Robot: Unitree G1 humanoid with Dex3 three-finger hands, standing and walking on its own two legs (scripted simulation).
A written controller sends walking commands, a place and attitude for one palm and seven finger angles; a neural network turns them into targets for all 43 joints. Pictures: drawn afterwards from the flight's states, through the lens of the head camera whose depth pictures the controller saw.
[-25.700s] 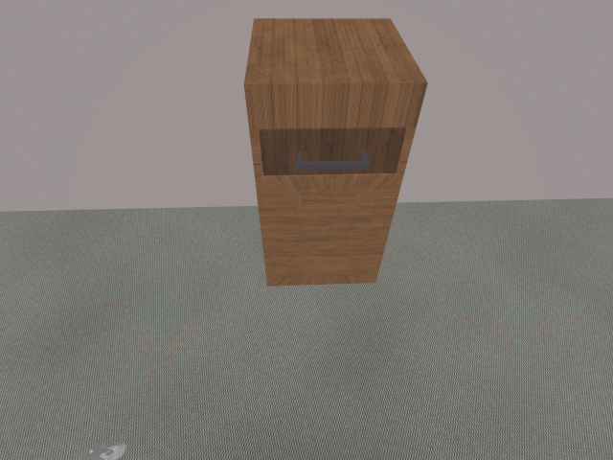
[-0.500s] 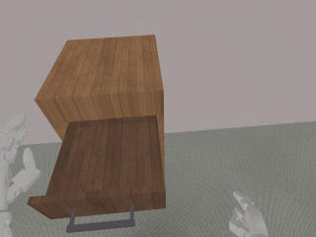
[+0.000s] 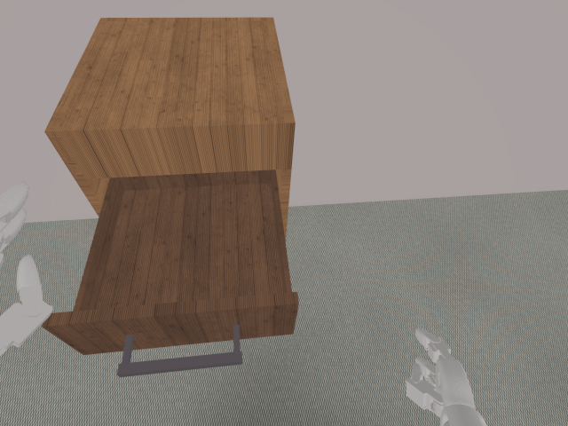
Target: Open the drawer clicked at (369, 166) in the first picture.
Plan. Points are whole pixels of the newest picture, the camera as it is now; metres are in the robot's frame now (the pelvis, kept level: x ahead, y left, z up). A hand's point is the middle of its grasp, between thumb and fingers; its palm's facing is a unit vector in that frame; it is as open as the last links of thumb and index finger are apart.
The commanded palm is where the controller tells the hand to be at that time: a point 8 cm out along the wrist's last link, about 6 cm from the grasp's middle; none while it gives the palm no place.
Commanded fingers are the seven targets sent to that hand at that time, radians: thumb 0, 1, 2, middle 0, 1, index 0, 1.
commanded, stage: step back with the hand held close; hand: left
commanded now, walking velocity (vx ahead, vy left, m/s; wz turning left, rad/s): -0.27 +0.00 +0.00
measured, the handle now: (182, 350) +0.24 +0.19 -0.13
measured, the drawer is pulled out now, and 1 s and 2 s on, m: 0.30 0.30 0.30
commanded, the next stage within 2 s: stop stepping back and stand still in 0.82 s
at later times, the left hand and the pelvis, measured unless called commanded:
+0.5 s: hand (58, 353) +0.15 +0.21 +0.17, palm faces +0.29 -0.83 -0.48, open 7.4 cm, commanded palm +0.08 +0.26 +0.18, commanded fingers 0.00 0.90 0.90 -0.20 -0.30 -0.20 -0.30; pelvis -0.06 -0.02 +0.00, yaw -2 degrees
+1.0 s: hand out of the picture -0.01 +0.16 +0.15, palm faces +0.29 -0.83 -0.47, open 7.4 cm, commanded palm -0.08 +0.21 +0.18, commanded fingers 0.00 0.90 0.90 -0.20 -0.30 -0.20 -0.30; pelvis -0.21 -0.07 +0.00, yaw +1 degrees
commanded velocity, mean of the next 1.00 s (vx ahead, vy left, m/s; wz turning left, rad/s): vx -0.31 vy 0.00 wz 0.00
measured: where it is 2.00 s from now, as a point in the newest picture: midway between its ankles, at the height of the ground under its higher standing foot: outside the picture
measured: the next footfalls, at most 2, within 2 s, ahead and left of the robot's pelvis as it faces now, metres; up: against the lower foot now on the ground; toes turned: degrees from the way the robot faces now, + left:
right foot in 0.54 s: -0.12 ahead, -0.15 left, +0.00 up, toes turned -4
left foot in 0.92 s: -0.16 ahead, +0.05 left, +0.00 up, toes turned +3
